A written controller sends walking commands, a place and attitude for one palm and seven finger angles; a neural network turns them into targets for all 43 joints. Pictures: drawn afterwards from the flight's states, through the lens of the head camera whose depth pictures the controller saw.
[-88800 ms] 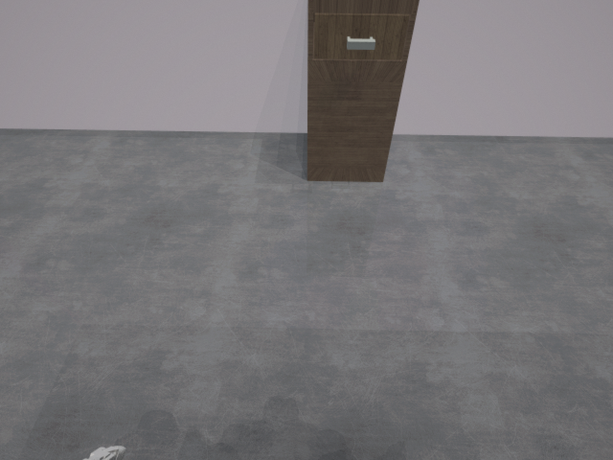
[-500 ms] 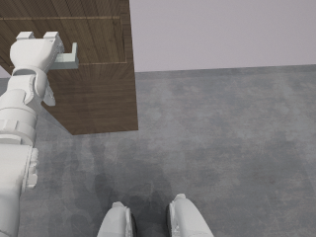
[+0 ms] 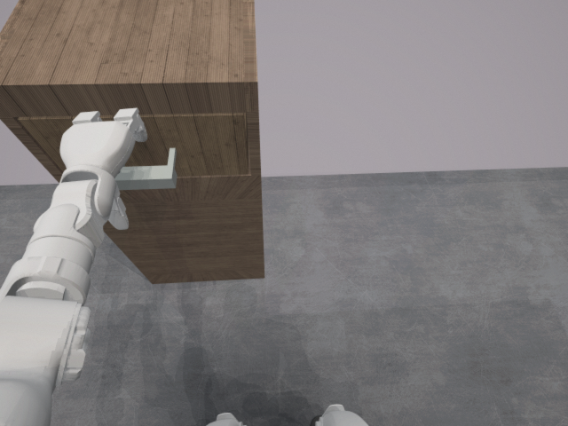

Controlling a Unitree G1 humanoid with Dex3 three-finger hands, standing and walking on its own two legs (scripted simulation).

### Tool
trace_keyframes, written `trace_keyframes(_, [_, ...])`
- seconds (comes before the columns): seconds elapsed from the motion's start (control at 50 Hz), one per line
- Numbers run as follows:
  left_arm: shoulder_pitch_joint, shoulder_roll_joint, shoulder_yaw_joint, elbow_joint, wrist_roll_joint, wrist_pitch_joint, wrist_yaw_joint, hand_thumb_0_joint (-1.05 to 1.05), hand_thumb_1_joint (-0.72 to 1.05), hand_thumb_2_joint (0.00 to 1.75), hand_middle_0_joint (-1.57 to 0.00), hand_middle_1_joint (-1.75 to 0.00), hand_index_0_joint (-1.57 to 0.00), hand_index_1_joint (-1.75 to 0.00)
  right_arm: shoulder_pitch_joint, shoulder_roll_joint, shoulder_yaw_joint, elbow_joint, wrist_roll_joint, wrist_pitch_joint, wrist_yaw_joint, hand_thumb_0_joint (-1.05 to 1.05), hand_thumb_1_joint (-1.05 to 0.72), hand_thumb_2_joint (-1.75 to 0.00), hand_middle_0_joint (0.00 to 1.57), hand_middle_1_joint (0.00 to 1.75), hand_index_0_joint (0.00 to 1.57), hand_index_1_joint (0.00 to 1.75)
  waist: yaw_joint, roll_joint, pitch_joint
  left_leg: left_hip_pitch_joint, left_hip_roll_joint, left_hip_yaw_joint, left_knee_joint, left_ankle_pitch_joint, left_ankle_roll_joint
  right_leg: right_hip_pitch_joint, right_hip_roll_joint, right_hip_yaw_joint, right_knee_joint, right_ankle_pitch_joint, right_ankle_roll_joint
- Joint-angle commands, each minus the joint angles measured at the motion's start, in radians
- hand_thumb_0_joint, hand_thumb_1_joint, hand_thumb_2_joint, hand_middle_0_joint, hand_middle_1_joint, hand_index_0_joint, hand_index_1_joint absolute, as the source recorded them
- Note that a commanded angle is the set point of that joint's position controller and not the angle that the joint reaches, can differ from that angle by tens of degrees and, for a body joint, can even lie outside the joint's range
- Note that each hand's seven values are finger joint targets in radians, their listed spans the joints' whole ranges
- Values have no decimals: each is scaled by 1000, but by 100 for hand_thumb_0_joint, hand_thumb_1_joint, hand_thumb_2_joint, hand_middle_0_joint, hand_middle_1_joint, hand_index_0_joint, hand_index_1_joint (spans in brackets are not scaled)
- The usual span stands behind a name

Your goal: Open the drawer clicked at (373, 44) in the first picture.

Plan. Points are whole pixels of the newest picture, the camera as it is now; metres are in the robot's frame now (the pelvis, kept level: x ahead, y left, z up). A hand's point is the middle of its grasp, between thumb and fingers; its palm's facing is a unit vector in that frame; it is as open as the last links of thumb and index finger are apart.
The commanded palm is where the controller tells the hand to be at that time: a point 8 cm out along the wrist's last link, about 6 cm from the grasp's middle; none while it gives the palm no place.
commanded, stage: lift the fingers back up to retry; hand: left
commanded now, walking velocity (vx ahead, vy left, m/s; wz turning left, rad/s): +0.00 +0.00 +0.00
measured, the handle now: (145, 166) +0.54 +0.21 -0.03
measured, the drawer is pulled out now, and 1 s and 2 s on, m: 0.00 0.00 0.00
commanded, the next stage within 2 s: re-aim the fingers above the handle in 0.12 s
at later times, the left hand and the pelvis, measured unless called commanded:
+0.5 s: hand (114, 180) +0.47 +0.23 +0.03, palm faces -0.09 -0.03 -1.00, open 13.9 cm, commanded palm +0.46 +0.23 +0.09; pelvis +0.01 -0.01 +0.00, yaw +1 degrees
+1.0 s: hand (117, 178) +0.47 +0.23 +0.03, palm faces -0.06 -0.03 -1.00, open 13.9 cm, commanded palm +0.46 +0.23 +0.09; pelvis -0.01 -0.01 +0.00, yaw +0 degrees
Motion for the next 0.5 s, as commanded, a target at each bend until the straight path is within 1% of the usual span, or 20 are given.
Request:
trace_keyframes(0.0, [-321, 189, 45, -210, -21, -30, 12, 0, -50, 30, -30, -120, -30, -120, 131, -160, -63, -55, -5, 8, -7, 0, -90, -90, 20, 30, 20, 30, 12, 42, -396, 389, -17, -62, -72, 663, -10, 182, 57, -10, -57, 391, -43])
trace_keyframes(0.02, [-290, 179, 44, -206, -23, -34, 12, 0, -50, 30, -30, -120, -30, -120, 126, -159, -64, -58, -6, 11, -3, 0, -90, -90, 20, 30, 20, 30, 17, 37, -395, 390, -18, -58, -71, 669, -9, 189, 58, -7, -60, 399, -43])
trace_keyframes(0.04, [-289, 197, 60, -218, -20, -41, 16, 0, -50, 30, -30, -120, -30, -120, 122, -160, -64, -59, -8, 14, -2, 0, -90, -90, 20, 30, 20, 30, 20, 26, -386, 380, -18, -56, -74, 667, -9, 200, 55, -6, -59, 407, -43])
trace_keyframes(0.1, [-290, 226, 93, -260, -12, -60, 40, 0, -50, 30, -30, -120, -30, -120, 111, -156, -66, -66, -13, 19, 1, 0, -90, -90, 20, 30, 20, 30, 30, 19, -414, 371, -25, -52, -70, 682, -6, 236, 52, 2, -47, 452, -43])
trace_keyframes(0.12, [-281, 220, 92, -259, -10, -59, 50, 0, -50, 30, -30, -120, -30, -120, 106, -155, -67, -67, -13, 20, 3, 0, -90, -90, 20, 30, 20, 30, 29, 22, -407, 365, -27, -49, -68, 676, -6, 232, 52, 2, -47, 453, -43])
trace_keyframes(0.14, [-281, 233, 105, -241, -6, -54, 60, 0, -50, 30, -30, -120, -30, -120, 101, -156, -66, -66, -13, 21, 3, 0, -90, -90, 20, 30, 20, 30, 30, 6, -382, 344, -28, -47, -72, 647, -6, 231, 52, 0, -46, 442, -44])
trace_keyframes(0.16, [-312, 236, 99, -256, 1, -53, 70, 0, -50, 30, -30, -120, -30, -120, 94, -156, -65, -68, -11, 22, 2, 0, -90, -90, 20, 30, 20, 30, 23, 9, -387, 335, -33, -45, -73, 614, -5, 233, 51, 3, -46, 432, -44])
trace_keyframes(0.2, [-366, 242, 99, -306, 11, -56, 90, 0, -50, 30, -30, -120, -30, -120, 90, -152, -69, -70, -15, 18, 2, 0, -90, -90, 20, 30, 20, 30, 23, 63, -455, 379, -34, -50, -64, 646, -8, 232, 49, 6, -35, 438, -45])
trace_keyframes(0.22, [-370, 211, 78, -293, 12, -49, 96, 0, -50, 30, -30, -120, -30, -120, 89, -149, -72, -64, -16, 16, 2, 0, -90, -90, 20, 30, 20, 30, 10, 67, -446, 398, -32, -51, -55, 659, -9, 206, 52, 3, -37, 434, -44])
trace_keyframes(0.24, [-378, 249, 107, -281, 14, -45, 99, 0, -50, 30, -30, -120, -30, -120, 91, -154, -72, -58, -16, 16, 0, 0, -90, -90, 20, 30, 20, 30, 12, 41, -446, 384, -32, -52, -55, 635, -9, 213, 51, 3, -35, 423, -43])
trace_keyframes(0.26, [-384, 233, 89, -275, 11, -39, 99, 0, -50, 30, -30, -120, -30, -120, 88, -152, -71, -59, -17, 15, -1, 0, -90, -90, 20, 30, 20, 30, 7, 48, -451, 386, -37, -47, -56, 624, -7, 220, 51, 6, -40, 431, -42])
trace_keyframes(0.28, [-391, 233, 92, -278, 4, -39, 97, 0, -50, 30, -30, -120, -30, -120, 91, -151, -71, -60, -18, 14, -3, 0, -90, -90, 20, 30, 20, 30, 6, 27, -465, 379, -39, -46, -53, 625, -4, 241, 50, 9, -40, 449, -41])
trace_keyframes(0.3, [-382, 212, 72, -258, 6, -33, 92, 0, -50, 30, -30, -120, -30, -120, 91, -150, -72, -56, -15, 13, -5, 0, -90, -90, 20, 30, 20, 30, -2, 35, -463, 386, -40, -47, -55, 619, -4, 232, 50, 9, -43, 448, -39])
trace_keyframes(0.36, [-359, 209, 59, -191, -2, -16, 67, 0, -50, 30, -30, -120, -30, -120, 85, -155, -66, -55, -8, 13, -9, 0, -90, -90, 20, 30, 20, 30, -3, -2, -400, 332, -47, -37, -70, 527, 0, 241, 49, 12, -61, 417, -39])
trace_keyframes(0.38, [-392, 209, 53, -199, 0, -20, 58, 0, -50, 30, -30, -120, -30, -120, 85, -154, -64, -56, -7, 13, -12, 0, -90, -90, 20, 30, 20, 30, -12, -5, -401, 329, -47, -39, -72, 517, 2, 243, 48, 14, -62, 415, -40])
trace_keyframes(0.4, [-405, 202, 40, -207, 5, -25, 51, 0, -50, 30, -30, -120, -30, -120, 88, -153, -65, -58, -6, 12, -15, 0, -90, -90, 20, 30, 20, 30, -13, 14, -408, 335, -49, -39, -70, 516, 2, 236, 47, 16, -61, 414, -40])
trace_keyframes(0.42, [-409, 193, 32, -199, 5, -28, 45, 0, -50, 30, -30, -120, -30, -120, 89, -151, -65, -56, -5, 10, -16, 0, -90, -90, 20, 30, 20, 30, -16, 15, -393, 335, -49, -40, -72, 503, 2, 225, 48, 15, -64, 400, -40])
trace_keyframes(0.44, [-414, 201, 39, -211, 3, -37, 41, 0, -50, 30, -30, -120, -30, -120, 91, -152, -66, -57, -7, 8, -16, 0, -90, -90, 20, 30, 20, 30, -12, 29, -403, 343, -48, -39, -70, 507, 2, 224, 48, 17, -63, 401, -41])
trace_keyframes(0.46, [-381, 229, 65, -192, 1, -42, 37, 0, -50, 30, -30, -120, -30, -120, 91, -152, -63, -60, -7, 8, -18, 0, -90, -90, 20, 30, 20, 30, 0, 21, -407, 331, -51, -37, -69, 503, 3, 239, 49, 19, -61, 402, -42])
trace_keyframes(0.48, [-397, 258, 87, -199, 0, -52, 35, 0, -50, 30, -30, -120, -30, -120, 95, -155, -62, -59, -9, 9, -21, 0, -90, -90, 20, 30, 20, 30, 0, -1, -422, 319, -51, -39, -67, 511, 4, 256, 47, 21, -55, 419, -41])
